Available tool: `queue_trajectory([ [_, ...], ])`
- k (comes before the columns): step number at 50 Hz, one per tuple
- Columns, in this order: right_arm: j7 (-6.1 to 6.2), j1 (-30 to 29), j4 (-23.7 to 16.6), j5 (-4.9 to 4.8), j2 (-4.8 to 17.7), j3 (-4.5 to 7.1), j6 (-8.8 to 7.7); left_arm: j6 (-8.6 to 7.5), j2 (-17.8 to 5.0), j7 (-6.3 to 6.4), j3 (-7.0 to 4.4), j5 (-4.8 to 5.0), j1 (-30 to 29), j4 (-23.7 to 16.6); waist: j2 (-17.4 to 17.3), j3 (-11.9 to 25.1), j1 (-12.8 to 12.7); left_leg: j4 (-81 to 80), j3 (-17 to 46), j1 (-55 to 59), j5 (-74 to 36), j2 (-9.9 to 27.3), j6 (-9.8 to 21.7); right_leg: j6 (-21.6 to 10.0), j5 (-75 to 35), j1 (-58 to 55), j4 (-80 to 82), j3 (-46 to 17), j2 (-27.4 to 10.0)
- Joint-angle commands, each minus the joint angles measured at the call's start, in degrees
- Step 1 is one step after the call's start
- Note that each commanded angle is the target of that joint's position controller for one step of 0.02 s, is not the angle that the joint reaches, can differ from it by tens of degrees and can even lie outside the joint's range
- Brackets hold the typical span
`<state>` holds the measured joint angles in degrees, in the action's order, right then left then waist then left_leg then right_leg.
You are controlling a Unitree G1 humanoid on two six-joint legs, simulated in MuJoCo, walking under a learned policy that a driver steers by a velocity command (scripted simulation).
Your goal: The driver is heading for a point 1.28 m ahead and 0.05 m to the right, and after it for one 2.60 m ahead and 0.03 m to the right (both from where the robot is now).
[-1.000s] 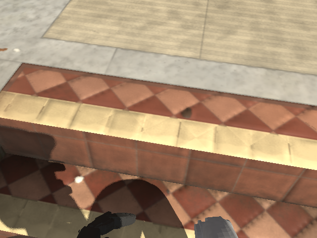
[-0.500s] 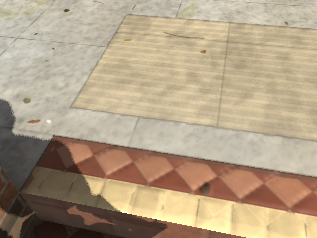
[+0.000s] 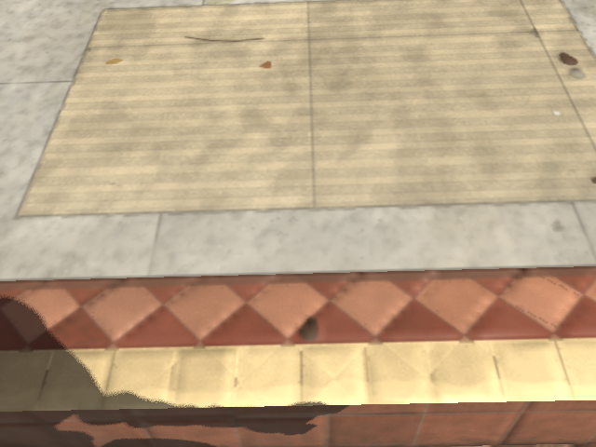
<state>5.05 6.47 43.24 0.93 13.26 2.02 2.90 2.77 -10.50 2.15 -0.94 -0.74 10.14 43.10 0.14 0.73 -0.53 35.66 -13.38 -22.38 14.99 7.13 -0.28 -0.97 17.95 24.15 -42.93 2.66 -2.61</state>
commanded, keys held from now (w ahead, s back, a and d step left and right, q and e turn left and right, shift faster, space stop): e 0.12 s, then no key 0.22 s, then w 0.66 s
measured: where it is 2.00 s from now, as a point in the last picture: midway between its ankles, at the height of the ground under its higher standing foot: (445, 259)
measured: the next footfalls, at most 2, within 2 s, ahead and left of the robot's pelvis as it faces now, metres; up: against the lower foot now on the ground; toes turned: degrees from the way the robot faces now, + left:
left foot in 0.46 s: +0.05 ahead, +0.10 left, +0.00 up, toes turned -8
right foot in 0.92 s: +0.28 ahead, -0.27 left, +0.20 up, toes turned -18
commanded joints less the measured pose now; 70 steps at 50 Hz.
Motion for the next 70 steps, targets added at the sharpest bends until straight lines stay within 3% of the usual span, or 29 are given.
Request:
queue_trajectory([
  [1,-2.56,0.9,-2.8,0.46,1.5,0.48,-0.64,1.19,-13.2,0.38,-4.40,-1.59,8.8,-3.4,15.9,6.3,-1.2,26.5,3.1,-16.2,14.5,0.9,0.0,-8.7,-35.9,-19.1,16.3,-22.2,-10.8],
  [2,-2.47,0.7,-3.7,0.14,0.4,-0.07,-1.25,-0.02,-16.4,0.03,-4.31,-4.17,6.8,-8.9,15.9,12.7,-3.5,48.1,12.4,-20.0,19.0,-5.5,-4.4,-19.1,-38.1,-17.3,20.8,-39.5,-20.1],
  [3,-2.52,-0.7,-4.0,-1.06,0.3,0.11,-1.66,-1.15,-15.4,-0.30,-3.69,-4.71,3.0,-10.6,9.0,12.1,-3.2,60.9,17.4,-23.2,15.4,-5.8,-5.8,-21.4,-23.2,-13.0,22.9,-40.3,-19.1],
  [5,-2.25,-3.9,-5.7,-0.36,0.6,-0.01,-2.45,-0.97,-11.3,0.23,-2.50,-1.39,-4.2,-11.4,0.1,1.4,0.2,65.3,19.2,-30.3,4.9,-3.9,-5.8,-14.1,-5.4,-9.0,21.1,-30.0,-11.4],
  [7,-1.75,-3.7,-8.7,1.06,0.3,-1.01,-2.77,0.15,-8.5,1.14,-1.06,-0.32,-4.6,-11.2,3.1,-1.1,1.7,65.4,17.6,-29.4,-3.7,-5.3,-6.0,-12.8,-9.6,-6.2,18.1,-25.1,-7.2],
  [10,-1.86,1.9,-8.3,-0.11,0.0,-1.69,-2.60,0.32,-5.2,2.39,0.51,-1.61,-3.1,-13.6,4.0,5.5,1.4,67.2,16.8,-25.1,-9.1,-6.1,-6.3,-13.0,-15.5,-10.2,16.5,-21.3,-6.9],
  [15,-1.29,-0.3,-9.9,-0.84,-2.5,-3.47,-1.16,1.33,-6.1,2.60,0.10,-1.23,-2.9,-14.8,7.9,2.4,-0.3,34.8,11.8,-17.7,1.0,-6.4,-5.9,-10.3,-2.0,-9.2,18.9,-19.8,-4.0],
  [19,-1.36,3.1,-6.6,-1.77,-0.5,-2.06,-1.00,-0.07,-4.6,1.53,-0.23,-2.77,1.1,-13.8,12.5,4.4,-3.3,14.2,10.6,-1.9,10.8,-6.8,-2.5,-14.1,5.8,-5.6,22.4,-25.5,-9.1],
  [21,-2.29,7.5,-3.7,-1.90,0.3,-1.18,-1.88,-0.31,-4.3,0.73,-0.51,-0.82,4.0,-10.2,12.1,1.3,-1.7,-1.1,11.0,3.8,6.2,-6.7,2.0,-13.9,16.0,-4.1,23.1,-26.0,-6.9],
  [24,-3.45,17.0,0.1,-0.36,4.0,0.26,-3.44,-2.01,-2.9,-0.24,-0.53,0.58,-0.9,-8.4,-0.1,-0.4,3.8,-12.9,22.5,19.4,0.1,1.2,9.3,-7.1,13.5,11.5,4.7,-17.3,1.0],
  [25,-3.64,19.3,0.8,0.75,8.8,2.01,-4.03,-3.31,-1.3,-0.30,-0.25,2.41,-1.7,-9.1,-18.0,-1.2,4.6,-22.7,41.8,21.0,23.4,9.8,17.1,-2.6,8.2,21.3,-8.4,-6.2,5.7],
  [26,-3.50,20.5,0.7,1.20,7.5,2.23,-4.28,-4.29,-5.3,-0.35,-1.46,3.23,-3.3,-7.3,-16.1,-3.2,7.6,-28.1,53.2,19.8,32.5,16.5,23.0,0.9,8.1,27.8,-28.7,-5.6,4.2],
  [30,-2.59,21.0,2.0,1.72,4.4,1.07,-4.13,-7.60,2.3,-2.62,1.25,2.18,-2.7,-7.7,-1.6,-5.3,3.2,-20.9,35.8,24.0,14.5,8.6,17.0,1.2,-6.3,48.9,-77.3,-14.8,7.6],
  [33,-4.33,25.6,5.1,1.78,-3.0,-0.77,-4.56,-8.08,4.9,-4.00,2.73,3.14,-2.2,-8.9,-2.0,-5.2,3.2,-19.6,28.0,25.2,6.8,7.4,14.3,-1.3,-6.4,58.5,-89.4,-15.0,6.8],
  [40,-3.40,23.4,9.3,-1.46,0.8,-0.90,-6.09,-5.44,6.2,-2.87,6.93,2.31,-14.0,-18.5,-6.0,-12.4,0.7,-33.3,18.9,8.2,11.3,8.1,11.6,1.7,-5.1,63.3,-76.7,-6.1,-4.9],
  [42,-2.28,24.2,9.3,-2.04,3.0,-0.27,-5.72,-6.11,4.7,-3.81,8.40,1.32,-21.3,-21.2,-4.0,-9.7,2.8,-46.0,15.8,-2.2,3.8,7.3,12.8,0.2,-8.6,39.7,-51.9,6.1,-8.4],
  [43,-2.04,27.9,10.8,-4.29,4.6,0.27,-4.91,-6.65,6.9,-4.06,9.63,1.65,-26.4,-23.3,-6.4,-6.8,4.0,-48.9,13.7,-5.5,-6.2,7.2,12.0,-2.1,0.5,22.5,-39.7,9.0,-7.5],
  [45,-3.11,31.5,13.2,-3.13,9.5,0.29,-5.90,-6.38,0.0,-3.86,4.37,2.96,-7.5,-17.2,-15.3,9.3,-4.6,-29.1,9.9,11.1,-86.5,8.3,12.7,-5.8,12.3,-1.0,-39.1,13.4,4.3],
  [47,-2.84,23.3,11.5,-2.18,15.5,2.11,-6.06,-5.24,-12.3,-3.99,-0.88,-0.02,12.1,-11.5,-17.5,17.5,-14.9,-4.9,15.9,19.0,-92.5,7.9,9.1,-8.2,9.6,-11.9,-16.4,-9.7,3.0],
  [48,-4.31,24.9,9.1,-2.07,4.7,0.33,-7.13,-4.41,-19.6,-3.92,-3.89,-1.59,22.0,-5.6,11.4,24.9,-13.3,16.2,17.1,-3.3,-60.7,-2.2,7.6,-16.7,24.0,-28.2,7.8,-45.5,-12.6],
  [49,-6.40,19.0,11.0,-1.58,1.7,0.61,-8.90,-3.01,-20.3,-1.67,-4.05,-2.77,28.2,-1.6,16.3,28.5,-14.1,48.2,26.9,-11.7,-15.3,-12.7,6.4,-17.5,41.7,-28.7,31.1,-72.5,-19.1],
  [51,-9.29,2.4,0.1,-1.62,-7.2,-1.61,-10.30,-3.68,-9.1,-2.17,-0.80,-0.26,15.7,3.0,9.7,12.2,-4.9,82.6,32.4,-28.6,-13.4,-12.1,8.7,-7.9,35.7,-11.8,27.3,-57.6,-19.5],
  [52,-9.53,-1.5,-3.5,-1.41,-8.9,-2.95,-9.87,-4.35,-2.3,-3.16,0.68,-1.05,11.0,6.2,5.5,3.3,-1.6,86.1,30.8,-34.1,-15.0,-10.6,10.5,-6.5,30.1,-2.3,21.2,-43.7,-17.8],
  [53,-9.77,2.0,-3.7,-1.05,-9.2,-3.72,-9.23,-5.13,3.8,-4.00,2.42,-1.68,7.5,8.8,2.9,0.2,3.1,88.0,30.2,-35.7,-17.0,-9.4,11.8,-4.4,22.3,2.8,17.6,-31.9,-14.7],
  [55,-10.42,10.3,-2.3,-1.56,-10.2,-5.39,-8.29,-6.30,6.8,-5.26,3.16,-1.69,3.8,9.9,3.9,-1.5,8.5,90.4,30.4,-38.9,-20.6,-9.8,13.0,-1.5,6.2,4.0,17.3,-13.1,-10.5],
  [58,-8.41,7.9,-1.2,-3.01,-11.2,-6.63,-5.73,-6.76,5.2,-5.05,3.79,-3.89,6.1,12.5,1.8,-5.2,7.5,104.6,26.1,-52.7,-21.2,-11.2,10.7,0.1,-3.0,4.2,21.7,-3.3,-12.6],
  [62,-6.08,-1.3,-5.7,-2.17,-10.9,-8.00,-4.79,-6.93,1.0,-5.48,4.40,-2.82,5.4,13.9,2.9,-6.4,7.9,95.1,18.0,-57.0,-26.6,-10.1,7.9,4.1,-5.9,10.6,26.8,8.2,-8.7],
  [65,-5.26,-15.2,-9.1,-3.71,-9.5,-8.80,-4.56,-6.82,-0.7,-3.32,4.34,-1.14,20.4,17.8,7.6,-5.3,-1.6,84.8,7.0,-59.7,-19.1,-8.2,4.8,-1.7,-5.2,2.2,37.6,6.1,-10.6],
  [70,-10.07,-22.9,-10.0,-3.60,-10.1,-9.59,-6.08,-5.99,-3.7,-0.04,3.51,0.56,26.4,20.9,5.1,3.2,-1.5,63.3,1.0,-52.9,-6.5,-3.8,9.9,-0.5,-44.4,-25.0,39.3,10.6,-13.6],
])
Velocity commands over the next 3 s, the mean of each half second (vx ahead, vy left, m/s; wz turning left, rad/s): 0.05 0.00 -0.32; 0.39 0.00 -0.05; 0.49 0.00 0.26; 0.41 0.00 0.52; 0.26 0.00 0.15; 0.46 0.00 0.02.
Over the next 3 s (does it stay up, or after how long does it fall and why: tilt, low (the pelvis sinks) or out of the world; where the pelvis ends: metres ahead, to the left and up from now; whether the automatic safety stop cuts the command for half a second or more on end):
stays up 0.94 -0.09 0.41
